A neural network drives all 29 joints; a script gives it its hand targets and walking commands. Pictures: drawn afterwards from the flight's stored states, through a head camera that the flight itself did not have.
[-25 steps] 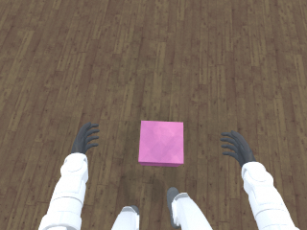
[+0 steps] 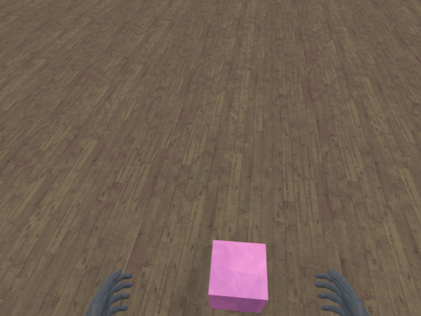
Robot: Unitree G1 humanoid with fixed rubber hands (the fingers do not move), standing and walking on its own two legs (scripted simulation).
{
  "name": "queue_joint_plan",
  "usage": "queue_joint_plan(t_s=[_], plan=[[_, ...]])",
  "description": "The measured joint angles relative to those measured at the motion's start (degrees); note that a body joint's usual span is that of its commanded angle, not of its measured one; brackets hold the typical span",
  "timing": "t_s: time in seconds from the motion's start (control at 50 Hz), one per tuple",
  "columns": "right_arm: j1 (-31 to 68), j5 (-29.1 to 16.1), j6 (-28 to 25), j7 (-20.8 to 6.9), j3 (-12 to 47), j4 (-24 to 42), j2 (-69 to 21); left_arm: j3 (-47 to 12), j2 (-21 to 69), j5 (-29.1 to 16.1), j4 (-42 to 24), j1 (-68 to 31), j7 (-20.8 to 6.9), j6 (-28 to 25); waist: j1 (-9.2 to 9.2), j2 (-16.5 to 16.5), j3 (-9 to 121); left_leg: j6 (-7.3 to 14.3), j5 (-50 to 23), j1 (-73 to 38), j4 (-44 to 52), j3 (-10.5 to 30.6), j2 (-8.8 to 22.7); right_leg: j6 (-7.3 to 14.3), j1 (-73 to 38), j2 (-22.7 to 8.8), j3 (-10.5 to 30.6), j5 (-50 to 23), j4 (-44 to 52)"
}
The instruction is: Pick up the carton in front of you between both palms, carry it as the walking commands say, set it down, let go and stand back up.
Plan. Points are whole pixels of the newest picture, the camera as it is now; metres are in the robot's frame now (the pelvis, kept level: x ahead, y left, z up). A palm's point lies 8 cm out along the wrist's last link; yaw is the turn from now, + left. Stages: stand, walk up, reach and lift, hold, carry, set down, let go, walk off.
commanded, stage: let go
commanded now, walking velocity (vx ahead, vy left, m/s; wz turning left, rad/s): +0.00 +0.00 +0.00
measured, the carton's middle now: (237, 277) +0.38 -0.07 -0.65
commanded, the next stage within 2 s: stand in 0.36 s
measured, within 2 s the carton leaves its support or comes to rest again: neither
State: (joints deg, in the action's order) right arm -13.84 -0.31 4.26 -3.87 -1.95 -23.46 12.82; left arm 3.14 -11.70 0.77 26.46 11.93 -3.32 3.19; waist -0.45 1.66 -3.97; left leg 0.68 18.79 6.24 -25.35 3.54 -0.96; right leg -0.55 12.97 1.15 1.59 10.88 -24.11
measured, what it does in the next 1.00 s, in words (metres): stands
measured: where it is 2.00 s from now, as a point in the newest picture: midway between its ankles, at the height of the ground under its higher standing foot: outside the picture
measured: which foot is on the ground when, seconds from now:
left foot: down 0.00-1.00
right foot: down 0.00-1.00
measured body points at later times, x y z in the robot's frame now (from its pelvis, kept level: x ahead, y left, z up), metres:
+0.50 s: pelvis +0.00 -0.01 -0.01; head +0.01 -0.02 +0.44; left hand +0.16 +0.26 -0.09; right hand +0.16 -0.28 -0.10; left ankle -0.06 +0.11 -0.74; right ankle +0.02 -0.13 -0.74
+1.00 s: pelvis +0.01 -0.02 +0.00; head +0.02 -0.03 +0.45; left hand +0.13 +0.28 -0.10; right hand +0.15 -0.31 -0.12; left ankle -0.06 +0.11 -0.74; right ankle +0.02 -0.13 -0.74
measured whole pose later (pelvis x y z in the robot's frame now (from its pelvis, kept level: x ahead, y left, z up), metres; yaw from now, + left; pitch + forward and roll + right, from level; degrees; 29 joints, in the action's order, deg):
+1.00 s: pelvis +0.01 -0.02 +0.00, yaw +2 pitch -1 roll +0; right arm -12.4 2.0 0.3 1.8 -1.1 -43.8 20.5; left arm 1.9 -18.7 1.8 48.6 8.5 1.1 -0.1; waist 0.4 2.4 -1.0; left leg -0.8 20.6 5.4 -26.8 5.7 -0.6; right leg 1.1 13.0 1.3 -0.7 15.0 -28.7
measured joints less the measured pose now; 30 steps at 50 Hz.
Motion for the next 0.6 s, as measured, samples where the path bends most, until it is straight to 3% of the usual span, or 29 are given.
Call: queue_joint_plan(t_s=[0.2,0.36,0.46,0.6], plan=[[1.2,1.2,3.4,-0.1,-0.7,-0.1,-0.5,-0.9,0.0,-0.1,-1.7,0.5,-0.7,3.5,0.47,0.2,-2.2,0.1,0.7,-4.6,-0.2,0.4,0.0,0.0,-4.6,-0.1,-0.4,1.1,-0.5],[0.6,1.3,7.9,2.6,0.0,2.0,0.5,-1.6,0.0,-0.5,0.0,0.8,1.5,2.2,0.18,-0.2,-0.8,-0.5,2.2,-3.4,-2.5,-0.1,0.6,0.6,-2.9,0.8,0.0,2.5,-3.3],[1.1,2.5,2.1,4.8,-0.4,-5.5,2.9,-1.1,-2.4,1.6,7.6,-0.8,3.5,-0.1,0.2,0.2,2.4,-0.8,3.1,0.9,-5.0,0.3,0.3,0.7,1.5,0.5,-0.4,3.6,-6.1],[0.6,2.8,-1.8,4.7,-0.9,-12.3,6.1,0.2,-6.4,1.9,13.5,-0.8,3.8,-2.0,0.6,1.2,3.3,-0.9,3.3,2.1,-5.0,0.6,0.1,1.0,3.0,0.2,-0.8,4.6,-7.2]])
